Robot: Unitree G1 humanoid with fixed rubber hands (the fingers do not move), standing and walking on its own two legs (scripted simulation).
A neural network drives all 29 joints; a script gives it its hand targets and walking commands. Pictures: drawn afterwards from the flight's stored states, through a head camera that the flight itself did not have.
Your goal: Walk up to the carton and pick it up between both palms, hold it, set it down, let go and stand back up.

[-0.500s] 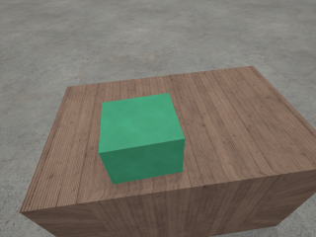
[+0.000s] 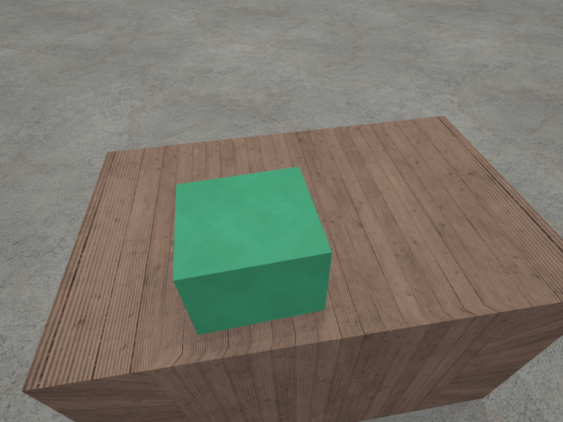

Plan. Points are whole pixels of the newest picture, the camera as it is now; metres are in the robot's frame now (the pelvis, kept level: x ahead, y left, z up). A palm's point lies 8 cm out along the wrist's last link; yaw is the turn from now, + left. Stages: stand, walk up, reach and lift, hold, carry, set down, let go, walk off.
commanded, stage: stand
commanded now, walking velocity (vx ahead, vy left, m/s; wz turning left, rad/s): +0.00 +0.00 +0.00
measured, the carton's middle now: (250, 247) +0.46 +0.08 -0.03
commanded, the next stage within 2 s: none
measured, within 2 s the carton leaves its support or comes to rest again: neither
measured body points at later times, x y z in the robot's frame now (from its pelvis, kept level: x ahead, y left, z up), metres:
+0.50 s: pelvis +0.00 +0.02 +0.00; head +0.00 +0.01 +0.45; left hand +0.01 +0.23 -0.16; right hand -0.04 -0.20 -0.16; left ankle -0.03 +0.10 -0.74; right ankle +0.01 -0.13 -0.74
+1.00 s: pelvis +0.00 +0.03 +0.00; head +0.01 +0.03 +0.45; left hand +0.00 +0.24 -0.16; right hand -0.03 -0.18 -0.16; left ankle -0.03 +0.10 -0.74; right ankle +0.01 -0.13 -0.74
